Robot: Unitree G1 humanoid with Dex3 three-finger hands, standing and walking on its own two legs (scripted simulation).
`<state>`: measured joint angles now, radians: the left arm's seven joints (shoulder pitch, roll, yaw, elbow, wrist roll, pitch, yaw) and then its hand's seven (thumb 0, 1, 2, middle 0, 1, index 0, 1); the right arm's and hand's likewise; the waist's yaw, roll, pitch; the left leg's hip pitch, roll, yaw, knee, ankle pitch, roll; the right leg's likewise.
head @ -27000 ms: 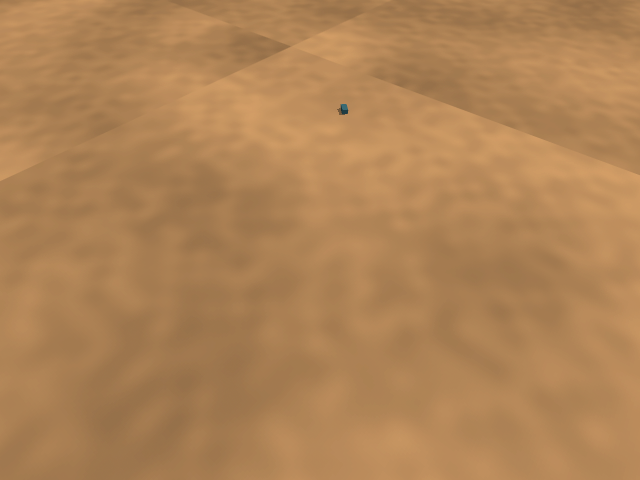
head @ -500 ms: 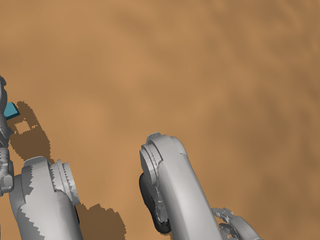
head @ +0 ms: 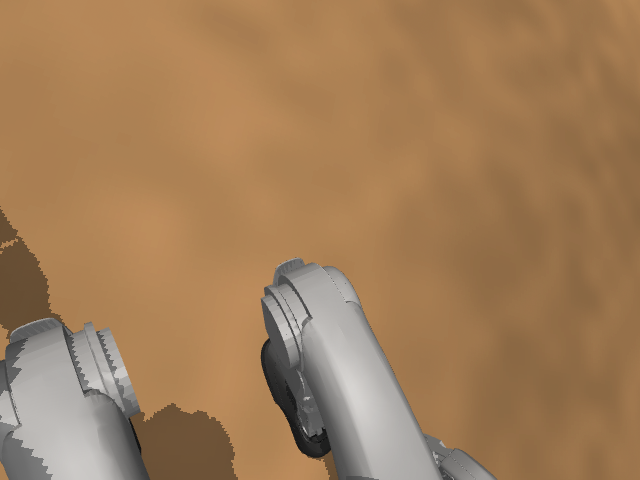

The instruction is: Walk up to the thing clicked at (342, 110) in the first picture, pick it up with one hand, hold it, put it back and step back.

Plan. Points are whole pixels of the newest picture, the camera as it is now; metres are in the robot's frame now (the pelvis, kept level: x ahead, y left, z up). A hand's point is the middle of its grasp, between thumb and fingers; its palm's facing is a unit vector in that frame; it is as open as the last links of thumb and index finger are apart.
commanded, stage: rest palm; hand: left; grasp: from above
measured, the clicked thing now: out of the picture +0.44 +0.31 -0.29
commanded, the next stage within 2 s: close in 0.50 s
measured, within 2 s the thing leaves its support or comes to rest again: neither
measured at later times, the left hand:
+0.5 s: hand out of the picture +0.42 +0.31 -0.25, palm faces -0.41 -0.22 -0.89, open 11.6 cm
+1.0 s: hand out of the picture +0.42 +0.32 -0.25, palm faces -0.40 -0.21 -0.89, open 9.4 cm
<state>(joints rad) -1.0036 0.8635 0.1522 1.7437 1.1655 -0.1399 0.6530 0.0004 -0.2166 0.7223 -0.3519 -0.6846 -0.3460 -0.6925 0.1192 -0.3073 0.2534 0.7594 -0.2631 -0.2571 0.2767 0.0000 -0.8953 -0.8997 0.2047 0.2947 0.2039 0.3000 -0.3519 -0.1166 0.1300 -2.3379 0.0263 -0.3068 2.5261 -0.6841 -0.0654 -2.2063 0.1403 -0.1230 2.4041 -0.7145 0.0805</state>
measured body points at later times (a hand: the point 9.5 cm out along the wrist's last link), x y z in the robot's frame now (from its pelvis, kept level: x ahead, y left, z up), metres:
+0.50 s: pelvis +0.00 +0.01 +0.00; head +0.26 +0.14 +0.34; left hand +0.44 +0.32 -0.20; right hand +0.04 -0.24 -0.06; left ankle +0.07 +0.15 -0.27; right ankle +0.10 -0.12 -0.27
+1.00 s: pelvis -0.01 +0.01 +0.00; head +0.25 +0.15 +0.34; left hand +0.44 +0.33 -0.20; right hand +0.04 -0.23 -0.05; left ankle +0.07 +0.15 -0.27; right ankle +0.10 -0.12 -0.27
